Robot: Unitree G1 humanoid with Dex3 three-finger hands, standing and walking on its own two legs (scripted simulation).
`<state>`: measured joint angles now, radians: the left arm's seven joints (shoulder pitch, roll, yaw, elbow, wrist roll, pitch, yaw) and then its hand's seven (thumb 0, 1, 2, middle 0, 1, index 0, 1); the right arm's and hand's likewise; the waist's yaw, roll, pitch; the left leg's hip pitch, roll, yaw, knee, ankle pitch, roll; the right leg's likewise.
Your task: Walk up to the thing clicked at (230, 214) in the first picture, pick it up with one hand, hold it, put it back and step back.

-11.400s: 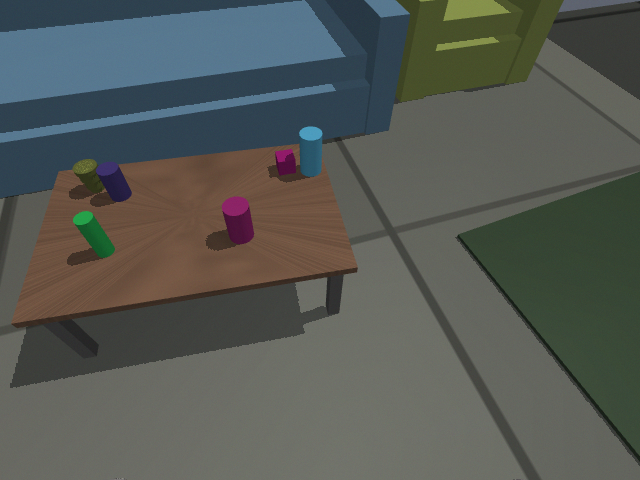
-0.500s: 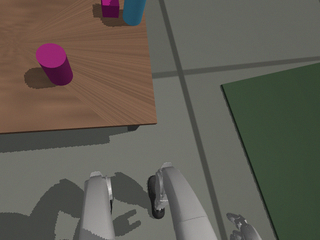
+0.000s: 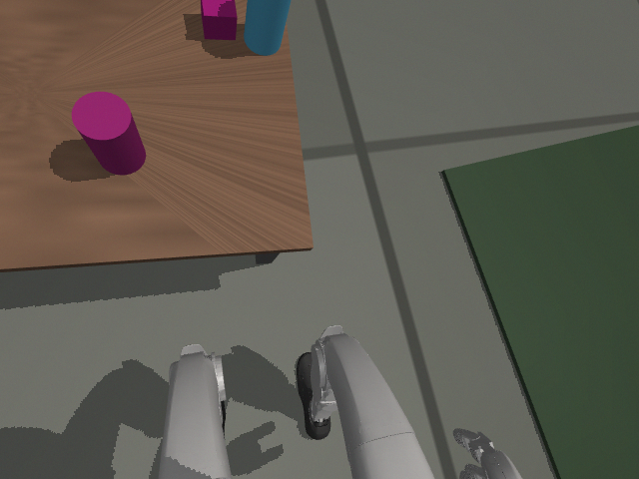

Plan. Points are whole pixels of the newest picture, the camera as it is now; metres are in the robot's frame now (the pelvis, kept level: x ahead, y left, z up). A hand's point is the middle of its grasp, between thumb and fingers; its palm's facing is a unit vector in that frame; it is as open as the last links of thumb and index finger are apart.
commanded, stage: go down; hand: left
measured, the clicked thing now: (113, 137) +0.59 +0.22 -0.23
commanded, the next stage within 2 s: none
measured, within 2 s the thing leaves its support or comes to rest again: neither
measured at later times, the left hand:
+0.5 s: hand out of the picture +0.50 +0.42 +0.06, palm faces +0.34 -0.94 -0.03, open 17.4 cm
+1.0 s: hand out of the picture +0.49 +0.42 +0.06, palm faces +0.33 -0.94 -0.03, open 17.5 cm
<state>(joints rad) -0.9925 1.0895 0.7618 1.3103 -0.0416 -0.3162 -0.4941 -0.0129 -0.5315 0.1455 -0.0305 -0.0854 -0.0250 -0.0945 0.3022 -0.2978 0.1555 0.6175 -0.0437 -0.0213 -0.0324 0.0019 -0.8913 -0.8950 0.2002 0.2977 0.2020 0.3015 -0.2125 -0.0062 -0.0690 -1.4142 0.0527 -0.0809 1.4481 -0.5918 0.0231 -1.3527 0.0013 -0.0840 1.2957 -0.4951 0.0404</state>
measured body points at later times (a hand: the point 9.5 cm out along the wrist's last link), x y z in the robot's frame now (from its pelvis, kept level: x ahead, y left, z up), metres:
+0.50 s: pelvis +0.00 +0.00 +0.00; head +0.22 +0.07 +0.39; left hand +0.47 +0.47 +0.07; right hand +0.04 -0.27 -0.09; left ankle +0.03 +0.10 -0.59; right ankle +0.06 -0.15 -0.59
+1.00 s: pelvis +0.00 +0.00 +0.00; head +0.21 +0.07 +0.39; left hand +0.47 +0.46 +0.07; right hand +0.03 -0.27 -0.09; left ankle +0.03 +0.10 -0.59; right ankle +0.06 -0.15 -0.59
